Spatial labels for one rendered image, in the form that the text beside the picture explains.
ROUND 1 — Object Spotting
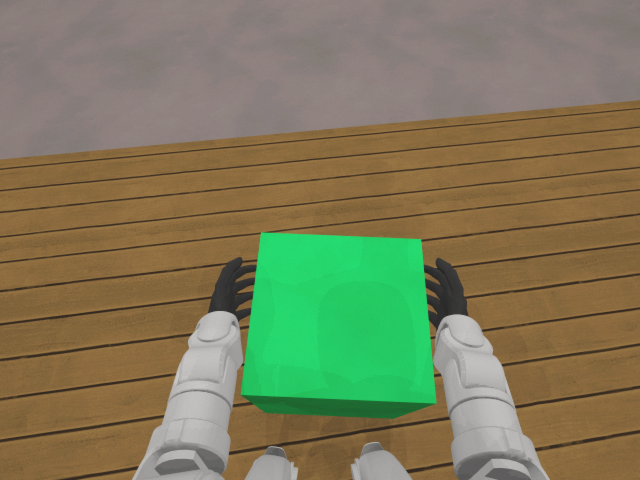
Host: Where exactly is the robot right thigh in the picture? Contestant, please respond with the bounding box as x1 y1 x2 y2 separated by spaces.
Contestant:
351 450 413 480

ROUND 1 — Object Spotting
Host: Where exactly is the robot right forearm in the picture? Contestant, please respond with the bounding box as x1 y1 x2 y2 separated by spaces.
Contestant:
433 314 550 480

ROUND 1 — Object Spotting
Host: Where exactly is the left robot hand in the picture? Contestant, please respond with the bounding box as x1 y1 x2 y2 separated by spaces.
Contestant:
208 257 257 322

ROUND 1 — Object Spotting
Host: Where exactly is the right robot hand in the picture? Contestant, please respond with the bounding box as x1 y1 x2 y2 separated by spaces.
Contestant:
424 258 469 331

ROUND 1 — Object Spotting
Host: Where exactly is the robot left forearm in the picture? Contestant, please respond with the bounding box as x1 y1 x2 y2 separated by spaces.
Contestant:
132 311 243 480

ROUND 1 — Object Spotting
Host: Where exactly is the left robot shin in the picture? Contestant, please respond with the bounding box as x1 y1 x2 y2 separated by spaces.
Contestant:
252 446 287 466

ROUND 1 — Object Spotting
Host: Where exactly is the carton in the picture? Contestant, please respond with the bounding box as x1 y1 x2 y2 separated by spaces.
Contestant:
241 232 437 419

